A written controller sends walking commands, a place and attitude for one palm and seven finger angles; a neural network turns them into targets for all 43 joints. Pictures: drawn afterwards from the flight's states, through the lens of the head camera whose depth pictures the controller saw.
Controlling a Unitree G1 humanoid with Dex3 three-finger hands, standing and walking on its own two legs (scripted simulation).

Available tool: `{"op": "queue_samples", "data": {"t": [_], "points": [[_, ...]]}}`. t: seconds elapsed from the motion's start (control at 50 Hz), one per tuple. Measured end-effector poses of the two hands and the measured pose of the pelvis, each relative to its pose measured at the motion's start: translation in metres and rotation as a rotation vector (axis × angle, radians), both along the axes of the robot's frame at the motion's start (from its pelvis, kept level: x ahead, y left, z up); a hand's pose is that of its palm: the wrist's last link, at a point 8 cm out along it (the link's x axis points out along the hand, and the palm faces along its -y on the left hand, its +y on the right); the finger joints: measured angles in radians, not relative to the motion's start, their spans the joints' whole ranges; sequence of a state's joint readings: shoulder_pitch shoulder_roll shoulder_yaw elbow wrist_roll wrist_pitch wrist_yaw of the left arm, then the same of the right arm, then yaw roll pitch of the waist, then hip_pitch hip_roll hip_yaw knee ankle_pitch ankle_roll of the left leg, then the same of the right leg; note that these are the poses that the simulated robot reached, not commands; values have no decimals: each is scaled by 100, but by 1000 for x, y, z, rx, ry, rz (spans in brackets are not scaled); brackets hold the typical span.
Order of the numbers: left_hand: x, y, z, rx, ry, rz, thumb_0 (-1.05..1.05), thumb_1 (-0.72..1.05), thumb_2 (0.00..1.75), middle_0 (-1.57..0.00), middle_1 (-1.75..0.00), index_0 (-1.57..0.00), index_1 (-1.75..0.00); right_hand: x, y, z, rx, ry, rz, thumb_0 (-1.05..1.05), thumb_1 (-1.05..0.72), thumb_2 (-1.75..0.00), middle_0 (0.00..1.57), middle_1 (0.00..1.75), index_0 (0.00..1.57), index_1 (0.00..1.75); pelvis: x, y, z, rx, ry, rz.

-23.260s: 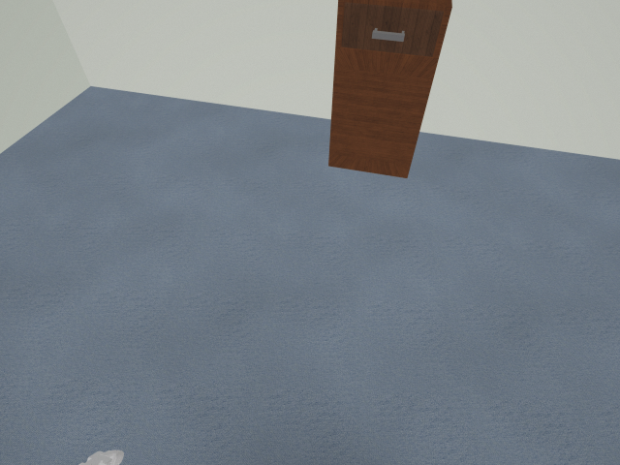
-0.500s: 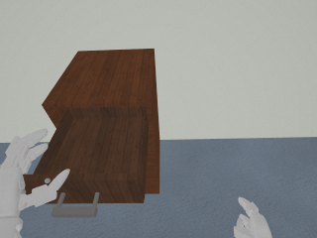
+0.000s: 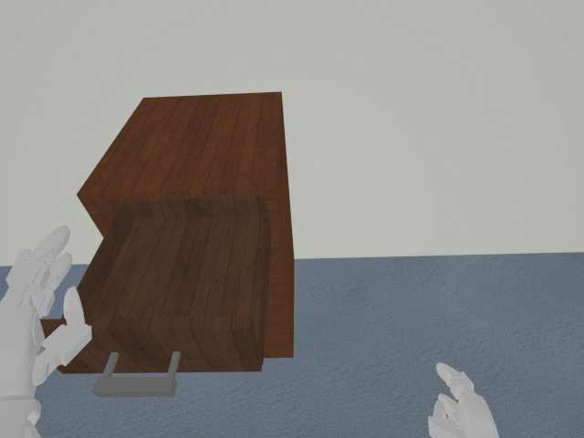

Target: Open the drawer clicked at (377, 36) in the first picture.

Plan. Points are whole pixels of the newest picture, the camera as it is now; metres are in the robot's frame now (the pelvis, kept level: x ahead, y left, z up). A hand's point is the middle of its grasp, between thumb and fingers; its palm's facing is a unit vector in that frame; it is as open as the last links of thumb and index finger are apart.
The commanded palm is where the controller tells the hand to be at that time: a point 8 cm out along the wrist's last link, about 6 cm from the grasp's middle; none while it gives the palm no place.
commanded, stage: step back with the hand held close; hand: left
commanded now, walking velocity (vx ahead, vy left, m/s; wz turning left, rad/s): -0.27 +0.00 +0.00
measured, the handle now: (139, 372) +0.23 +0.28 -0.08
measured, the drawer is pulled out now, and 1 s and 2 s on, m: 0.30 0.30 0.30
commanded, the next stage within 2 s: stop stepping back and stand still in 1.44 s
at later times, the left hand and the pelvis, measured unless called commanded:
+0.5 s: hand (47, 347) +0.16 +0.27 +0.14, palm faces +0.29 -0.82 -0.49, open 7.4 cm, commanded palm +0.10 +0.31 +0.17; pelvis -0.03 +0.03 -0.01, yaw +0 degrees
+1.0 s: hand (0, 376) +0.13 +0.29 +0.15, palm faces +0.34 -0.82 -0.46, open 7.4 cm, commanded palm +0.05 +0.33 +0.17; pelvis -0.08 +0.05 -0.01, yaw +0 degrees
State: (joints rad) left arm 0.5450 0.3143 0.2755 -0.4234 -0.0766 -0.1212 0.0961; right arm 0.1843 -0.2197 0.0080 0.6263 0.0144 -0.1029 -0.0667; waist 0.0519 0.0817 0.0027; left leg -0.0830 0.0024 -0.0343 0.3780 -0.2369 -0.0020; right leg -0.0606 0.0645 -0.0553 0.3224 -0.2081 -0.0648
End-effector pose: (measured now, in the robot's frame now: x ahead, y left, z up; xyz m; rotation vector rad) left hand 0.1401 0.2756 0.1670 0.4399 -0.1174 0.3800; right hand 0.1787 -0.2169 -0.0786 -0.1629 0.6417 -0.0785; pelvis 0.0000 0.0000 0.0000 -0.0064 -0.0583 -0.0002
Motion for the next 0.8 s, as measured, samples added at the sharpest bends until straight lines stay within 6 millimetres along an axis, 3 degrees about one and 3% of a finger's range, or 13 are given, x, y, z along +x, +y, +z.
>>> {"op": "queue_samples", "data": {"t": [0.1,0.26,0.38,0.62,0.8], "points": [[3,7,8,70,-23,-16,2,88,90,-21,-30,-21,-30,-6,-4,-2,-12,47,-8,1,-91,-89,21,30,20,30,-5,2,-1,-11,52,9],[3,15,-9,69,76,-68,2,89,90,-21,-30,-21,-30,-20,-8,-5,-57,130,-75,1,-91,-89,21,30,20,30,-11,16,-3,-8,103,7],[-2,27,-8,86,67,-90,2,89,90,-21,-30,-21,-30,-27,0,1,-82,130,-90,1,-91,-89,21,30,20,30,-19,26,-5,-7,114,8],[-32,42,-4,110,-8,-88,2,89,90,-21,-30,-21,-30,-40,30,8,-77,52,-32,1,-91,-89,21,30,20,30,-48,37,-13,-8,115,1],[-52,44,-4,80,-86,-71,2,89,90,-21,-30,-21,-30,-67,31,-1,-99,78,-20,1,-91,-89,21,30,20,30,-64,41,-18,-37,113,10]]}}
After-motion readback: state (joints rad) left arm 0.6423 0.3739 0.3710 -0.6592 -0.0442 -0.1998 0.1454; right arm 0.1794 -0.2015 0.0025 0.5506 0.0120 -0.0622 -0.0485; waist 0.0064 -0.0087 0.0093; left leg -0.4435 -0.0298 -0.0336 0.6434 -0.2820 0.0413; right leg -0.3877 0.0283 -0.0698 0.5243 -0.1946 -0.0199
